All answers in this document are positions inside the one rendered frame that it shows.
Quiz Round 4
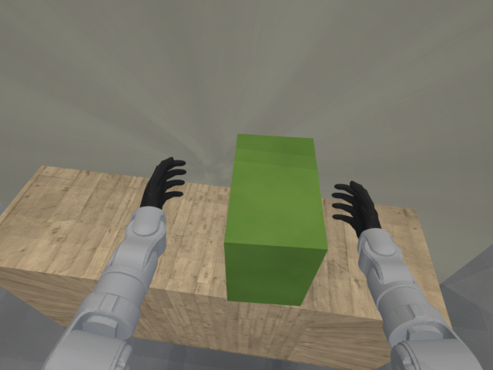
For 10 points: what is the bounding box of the right robot upper arm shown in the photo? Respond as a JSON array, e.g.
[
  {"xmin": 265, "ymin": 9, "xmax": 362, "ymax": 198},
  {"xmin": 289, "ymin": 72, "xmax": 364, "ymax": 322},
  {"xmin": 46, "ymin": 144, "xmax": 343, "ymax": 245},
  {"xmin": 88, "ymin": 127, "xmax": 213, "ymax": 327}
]
[{"xmin": 391, "ymin": 338, "xmax": 480, "ymax": 370}]

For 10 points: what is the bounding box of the left robot hand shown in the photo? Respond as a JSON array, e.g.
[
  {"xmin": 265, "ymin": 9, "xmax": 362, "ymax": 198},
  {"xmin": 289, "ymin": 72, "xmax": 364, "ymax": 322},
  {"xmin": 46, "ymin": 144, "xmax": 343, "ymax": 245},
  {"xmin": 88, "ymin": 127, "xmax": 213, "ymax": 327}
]
[{"xmin": 140, "ymin": 157, "xmax": 186, "ymax": 210}]

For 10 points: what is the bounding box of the carton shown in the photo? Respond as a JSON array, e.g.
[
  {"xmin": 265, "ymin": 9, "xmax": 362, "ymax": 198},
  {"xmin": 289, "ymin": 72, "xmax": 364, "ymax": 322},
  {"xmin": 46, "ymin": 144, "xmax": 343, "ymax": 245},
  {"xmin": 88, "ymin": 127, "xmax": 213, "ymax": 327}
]
[{"xmin": 224, "ymin": 134, "xmax": 328, "ymax": 306}]

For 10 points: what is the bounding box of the right robot forearm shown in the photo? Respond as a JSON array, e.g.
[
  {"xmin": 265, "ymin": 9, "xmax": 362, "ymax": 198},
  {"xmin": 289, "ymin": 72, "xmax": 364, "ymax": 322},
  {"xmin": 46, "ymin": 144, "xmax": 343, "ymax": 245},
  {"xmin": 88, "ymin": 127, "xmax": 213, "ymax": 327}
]
[{"xmin": 357, "ymin": 228, "xmax": 483, "ymax": 370}]

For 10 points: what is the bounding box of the pedestal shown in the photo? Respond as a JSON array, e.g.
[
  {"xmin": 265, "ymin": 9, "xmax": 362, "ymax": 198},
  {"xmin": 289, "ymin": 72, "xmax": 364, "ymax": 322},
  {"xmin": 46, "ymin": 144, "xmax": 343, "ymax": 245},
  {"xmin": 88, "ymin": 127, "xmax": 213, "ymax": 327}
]
[{"xmin": 0, "ymin": 166, "xmax": 453, "ymax": 370}]

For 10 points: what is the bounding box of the right robot hand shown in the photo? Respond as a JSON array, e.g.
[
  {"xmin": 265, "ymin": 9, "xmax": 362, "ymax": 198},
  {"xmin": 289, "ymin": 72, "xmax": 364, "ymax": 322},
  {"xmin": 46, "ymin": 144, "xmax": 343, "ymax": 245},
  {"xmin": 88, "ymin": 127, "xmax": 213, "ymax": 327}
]
[{"xmin": 332, "ymin": 181, "xmax": 381, "ymax": 239}]

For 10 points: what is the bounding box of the left robot upper arm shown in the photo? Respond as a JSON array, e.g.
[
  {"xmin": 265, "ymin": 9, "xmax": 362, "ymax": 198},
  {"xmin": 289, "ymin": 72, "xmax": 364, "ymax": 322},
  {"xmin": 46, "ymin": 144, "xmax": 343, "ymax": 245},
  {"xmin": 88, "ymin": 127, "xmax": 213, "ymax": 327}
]
[{"xmin": 48, "ymin": 329, "xmax": 132, "ymax": 370}]

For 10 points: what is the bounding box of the left robot forearm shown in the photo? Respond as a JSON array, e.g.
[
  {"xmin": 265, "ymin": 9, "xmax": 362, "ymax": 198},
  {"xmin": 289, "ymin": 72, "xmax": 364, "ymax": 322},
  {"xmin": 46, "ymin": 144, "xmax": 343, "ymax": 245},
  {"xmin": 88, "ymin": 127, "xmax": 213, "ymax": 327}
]
[{"xmin": 42, "ymin": 207, "xmax": 166, "ymax": 370}]

